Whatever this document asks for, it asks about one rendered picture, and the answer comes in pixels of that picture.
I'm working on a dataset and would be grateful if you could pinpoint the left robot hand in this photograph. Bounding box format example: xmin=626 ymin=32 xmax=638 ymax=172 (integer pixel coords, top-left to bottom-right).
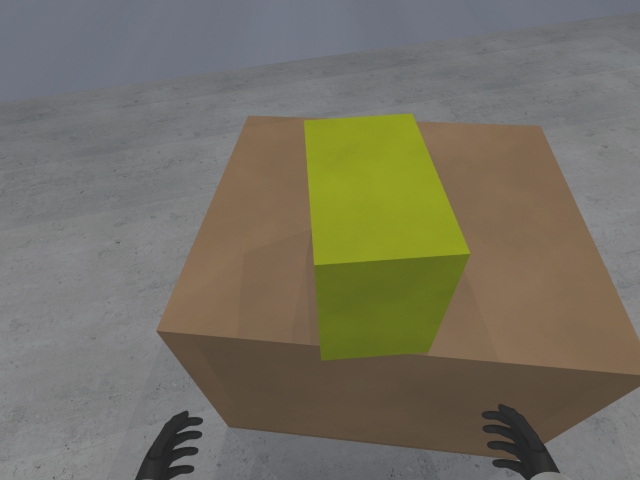
xmin=135 ymin=411 xmax=203 ymax=480

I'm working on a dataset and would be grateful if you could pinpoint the right robot hand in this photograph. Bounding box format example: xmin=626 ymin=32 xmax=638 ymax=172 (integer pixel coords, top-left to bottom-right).
xmin=482 ymin=404 xmax=561 ymax=480

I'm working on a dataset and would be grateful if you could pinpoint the pedestal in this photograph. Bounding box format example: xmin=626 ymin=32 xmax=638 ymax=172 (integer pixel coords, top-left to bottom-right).
xmin=156 ymin=116 xmax=640 ymax=460

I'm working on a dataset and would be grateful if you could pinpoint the carton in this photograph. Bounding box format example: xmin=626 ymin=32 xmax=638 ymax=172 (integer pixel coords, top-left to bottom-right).
xmin=304 ymin=114 xmax=470 ymax=361

